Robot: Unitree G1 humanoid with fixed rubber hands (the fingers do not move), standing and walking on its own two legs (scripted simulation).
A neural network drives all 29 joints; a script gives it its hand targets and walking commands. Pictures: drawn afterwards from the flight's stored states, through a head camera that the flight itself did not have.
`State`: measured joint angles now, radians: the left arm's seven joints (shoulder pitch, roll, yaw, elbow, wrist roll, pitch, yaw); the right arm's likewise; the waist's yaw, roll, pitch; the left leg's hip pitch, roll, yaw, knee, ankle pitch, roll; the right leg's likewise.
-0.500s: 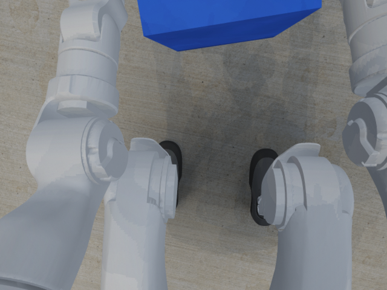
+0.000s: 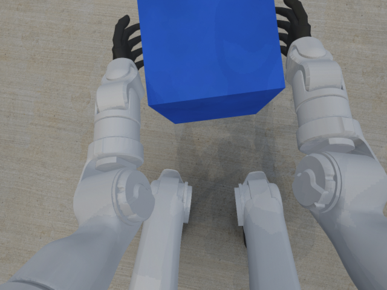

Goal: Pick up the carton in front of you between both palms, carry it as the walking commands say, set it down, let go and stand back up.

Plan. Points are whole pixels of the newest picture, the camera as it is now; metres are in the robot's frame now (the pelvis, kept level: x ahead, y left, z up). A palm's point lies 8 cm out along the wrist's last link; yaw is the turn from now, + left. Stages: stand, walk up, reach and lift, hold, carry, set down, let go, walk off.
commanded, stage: reach and lift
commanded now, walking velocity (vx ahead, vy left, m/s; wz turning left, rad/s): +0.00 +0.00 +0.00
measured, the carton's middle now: (209, 63) +0.54 +0.01 -0.14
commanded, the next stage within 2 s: none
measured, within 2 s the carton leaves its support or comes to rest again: neither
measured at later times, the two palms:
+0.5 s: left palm (84, 40) +0.49 +0.15 +0.07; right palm (342, 22) +0.50 -0.15 +0.07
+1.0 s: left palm out of the picture +0.44 +0.15 +0.22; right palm out of the picture +0.44 -0.15 +0.22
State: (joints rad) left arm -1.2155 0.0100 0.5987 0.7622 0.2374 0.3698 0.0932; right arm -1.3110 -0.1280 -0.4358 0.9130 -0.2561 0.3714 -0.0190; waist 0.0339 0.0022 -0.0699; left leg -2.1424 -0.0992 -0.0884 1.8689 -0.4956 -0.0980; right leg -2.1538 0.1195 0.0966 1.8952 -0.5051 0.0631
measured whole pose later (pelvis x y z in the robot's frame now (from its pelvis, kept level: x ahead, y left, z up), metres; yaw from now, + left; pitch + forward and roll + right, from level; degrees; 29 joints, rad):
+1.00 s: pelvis +0.07 +0.01 +0.25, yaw -1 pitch +24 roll +0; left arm -0.54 -0.13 0.40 0.57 0.23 0.37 0.05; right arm -0.54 0.11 -0.37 0.58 -0.24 0.37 -0.02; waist 0.01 0.00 -0.20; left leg -1.04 -0.07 -0.13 1.01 -0.38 -0.04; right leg -1.04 0.08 0.13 1.02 -0.39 0.04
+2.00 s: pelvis +0.10 +0.01 +0.33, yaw -1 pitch -3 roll +0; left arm -0.31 -0.16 0.29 0.36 0.30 0.64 0.00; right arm -0.30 0.16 -0.27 0.35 -0.29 0.64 0.01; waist 0.00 0.00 -0.01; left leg -0.16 -0.04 -0.14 0.42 -0.21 -0.02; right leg -0.16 0.03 0.14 0.43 -0.22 0.02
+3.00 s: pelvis +0.11 +0.01 +0.32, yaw -1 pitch -1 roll +0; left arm -0.27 -0.15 0.22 0.19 0.26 0.78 0.01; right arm -0.26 0.15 -0.21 0.18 -0.25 0.79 0.00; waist 0.00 0.00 -0.11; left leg -0.24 0.00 -0.06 0.52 -0.36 -0.02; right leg -0.22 0.00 0.07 0.50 -0.33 0.01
